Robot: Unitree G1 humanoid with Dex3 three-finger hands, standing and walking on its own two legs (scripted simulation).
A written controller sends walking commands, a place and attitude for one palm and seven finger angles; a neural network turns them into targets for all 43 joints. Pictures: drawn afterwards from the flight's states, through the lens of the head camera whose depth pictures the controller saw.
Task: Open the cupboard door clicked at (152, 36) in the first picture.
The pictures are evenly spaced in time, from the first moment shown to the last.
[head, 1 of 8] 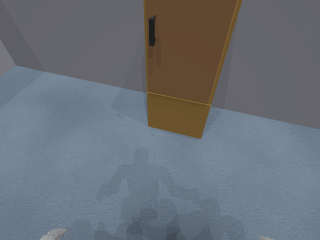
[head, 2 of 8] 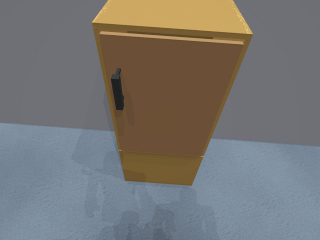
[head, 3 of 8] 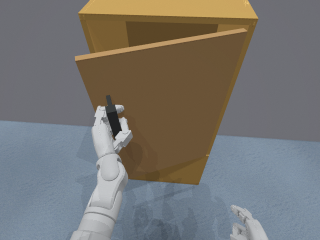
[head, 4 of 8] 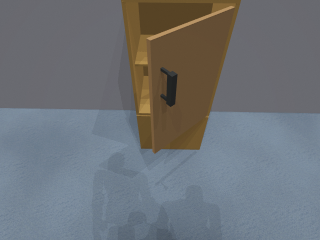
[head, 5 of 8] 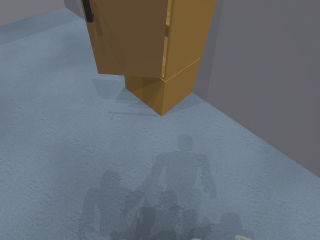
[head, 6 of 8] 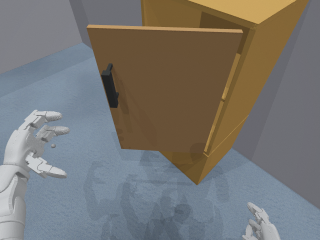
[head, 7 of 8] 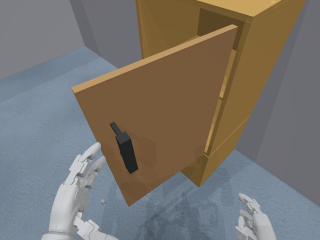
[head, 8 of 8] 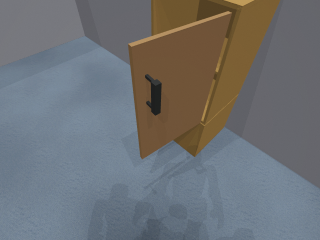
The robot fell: no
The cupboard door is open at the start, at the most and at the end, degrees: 0 81 81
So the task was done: yes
